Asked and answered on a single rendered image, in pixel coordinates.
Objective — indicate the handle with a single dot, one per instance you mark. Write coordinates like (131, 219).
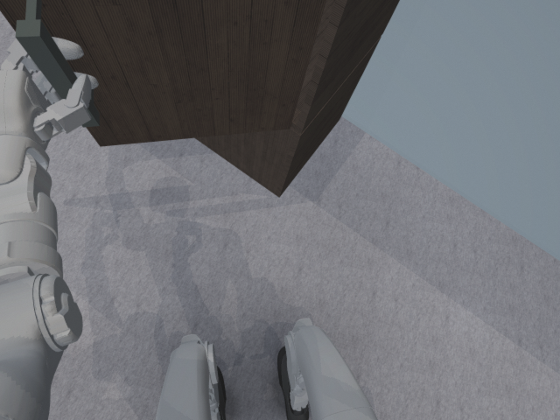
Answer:
(39, 44)

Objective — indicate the robot left hand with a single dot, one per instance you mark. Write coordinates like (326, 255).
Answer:
(22, 100)

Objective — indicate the robot left forearm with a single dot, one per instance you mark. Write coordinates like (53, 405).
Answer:
(28, 216)

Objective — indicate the robot left upper arm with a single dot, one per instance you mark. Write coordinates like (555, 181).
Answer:
(38, 320)

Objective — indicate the robot shin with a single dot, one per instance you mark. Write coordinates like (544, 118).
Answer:
(298, 393)
(213, 393)

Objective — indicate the robot left shin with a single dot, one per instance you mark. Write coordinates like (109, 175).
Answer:
(213, 393)

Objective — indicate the cupboard door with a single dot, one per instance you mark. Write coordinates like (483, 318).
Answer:
(178, 69)

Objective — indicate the robot right shin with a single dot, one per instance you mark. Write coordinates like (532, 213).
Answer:
(298, 393)

